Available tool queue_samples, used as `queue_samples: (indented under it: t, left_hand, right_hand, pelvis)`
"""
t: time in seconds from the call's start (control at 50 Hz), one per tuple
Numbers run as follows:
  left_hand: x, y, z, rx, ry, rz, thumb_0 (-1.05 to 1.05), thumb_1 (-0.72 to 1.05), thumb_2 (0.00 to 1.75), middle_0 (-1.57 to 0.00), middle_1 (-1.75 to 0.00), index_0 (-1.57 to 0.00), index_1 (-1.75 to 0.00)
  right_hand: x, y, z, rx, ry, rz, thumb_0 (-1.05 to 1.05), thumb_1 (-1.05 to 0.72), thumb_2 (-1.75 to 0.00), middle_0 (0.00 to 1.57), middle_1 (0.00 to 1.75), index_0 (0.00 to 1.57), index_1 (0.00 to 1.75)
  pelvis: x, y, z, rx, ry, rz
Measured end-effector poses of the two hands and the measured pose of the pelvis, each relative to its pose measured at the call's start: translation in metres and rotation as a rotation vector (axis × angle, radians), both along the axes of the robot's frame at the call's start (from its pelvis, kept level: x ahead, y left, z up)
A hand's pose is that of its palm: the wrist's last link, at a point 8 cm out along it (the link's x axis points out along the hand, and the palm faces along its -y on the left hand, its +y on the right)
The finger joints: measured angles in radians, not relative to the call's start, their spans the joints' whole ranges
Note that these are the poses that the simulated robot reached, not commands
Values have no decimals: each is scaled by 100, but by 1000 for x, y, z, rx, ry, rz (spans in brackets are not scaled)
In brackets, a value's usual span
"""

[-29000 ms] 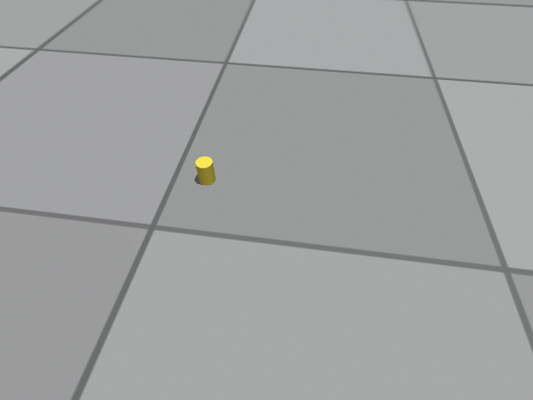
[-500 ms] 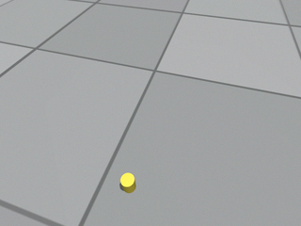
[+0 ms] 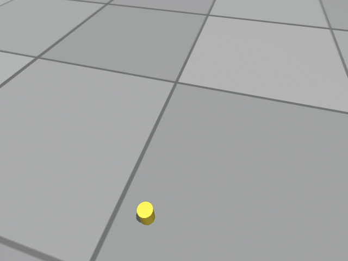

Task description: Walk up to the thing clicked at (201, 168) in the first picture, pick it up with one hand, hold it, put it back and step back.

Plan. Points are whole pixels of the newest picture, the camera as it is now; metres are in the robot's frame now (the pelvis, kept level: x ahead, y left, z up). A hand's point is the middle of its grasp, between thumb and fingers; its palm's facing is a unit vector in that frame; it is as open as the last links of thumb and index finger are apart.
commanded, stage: stand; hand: left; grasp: from the side
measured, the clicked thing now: (146, 213) +0.44 +0.18 -0.72
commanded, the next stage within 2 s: step back in 0.22 s
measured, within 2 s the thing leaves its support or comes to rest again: neither
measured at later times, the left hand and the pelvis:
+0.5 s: hand out of the picture +0.09 +0.30 -0.18, palm faces -0.02 -0.93 -0.38, open 7.4 cm; pelvis -0.05 +0.04 -0.03, yaw +0 degrees
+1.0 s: hand out of the picture -0.03 +0.29 -0.16, palm faces -0.06 -0.92 -0.39, open 7.4 cm; pelvis -0.15 +0.04 -0.02, yaw -4 degrees
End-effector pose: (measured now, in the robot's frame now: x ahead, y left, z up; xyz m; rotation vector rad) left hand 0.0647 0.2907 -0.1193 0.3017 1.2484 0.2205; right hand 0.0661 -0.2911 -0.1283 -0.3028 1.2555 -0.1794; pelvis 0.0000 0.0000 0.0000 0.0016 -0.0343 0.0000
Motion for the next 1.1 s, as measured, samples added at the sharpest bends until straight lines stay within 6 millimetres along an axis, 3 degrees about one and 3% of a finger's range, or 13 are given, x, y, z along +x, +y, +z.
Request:
queue_samples:
  t: [0.24, 0.36, 0.5, 0.58, 0.76, 0.92, 1.0, 1.1]
  left_hand:
    - [0, -2, 0, -5, -7, 0, 0, 91, 90, -20, -30, -20, -30]
    - [1, 15, -4, 18, -31, -2, 0, 90, 90, -20, -30, -20, -30]
    - [17, 54, -21, 36, -98, -54, 0, 90, 90, -20, -30, -20, -30]
    - [18, 64, -23, 40, -123, -51, 0, 91, 90, -20, -30, -20, -30]
    - [-28, 58, -22, 26, -52, -104, 0, 91, 90, -20, -30, -20, -30]
    - [-78, 43, -17, 47, -51, -123, 0, 91, 90, -20, -30, -20, -30]
    - [-103, 42, -3, 46, -72, -98, 0, 90, 90, -20, -30, -20, -30]
    - [-120, 49, 6, 57, -123, -87, 0, 90, 90, -20, -30, -20, -30]
  right_hand:
    - [-2, -4, 1, 2, -1, -8, 1, -90, -90, 20, 30, 20, 30]
    - [-5, -9, -1, -22, -19, -18, 1, -90, -90, 20, 30, 20, 30]
    - [-42, 1, -1, -101, -2, -16, 1, -91, -90, 20, 30, 20, 30]
    - [-73, 16, 4, -109, 58, -11, 1, -91, -90, 20, 30, 20, 30]
    - [-101, 32, 2, -90, -12, -42, 1, -90, -90, 21, 30, 20, 30]
    - [-123, 23, -21, -36, -72, -58, 1, -90, -90, 21, 30, 20, 30]
    - [-136, 22, -15, -27, -71, -51, 1, -90, -90, 21, 30, 20, 30]
    - [-160, 23, -8, -52, -58, -14, 1, -90, -90, 21, 30, 20, 30]
  pelvis:
    - [-1, -2, -1, -1, 1, -4]
    - [-24, 6, -9, -8, 10, -5]
    - [-48, 37, -28, -14, 25, 6]
    - [-64, 44, -25, -16, 17, 10]
    - [-93, 50, -21, -14, 13, -41]
    - [-130, 40, -31, -25, -13, -66]
    - [-147, 39, -22, 15, -12, -69]
    - [-172, 46, -18, 20, 9, -49]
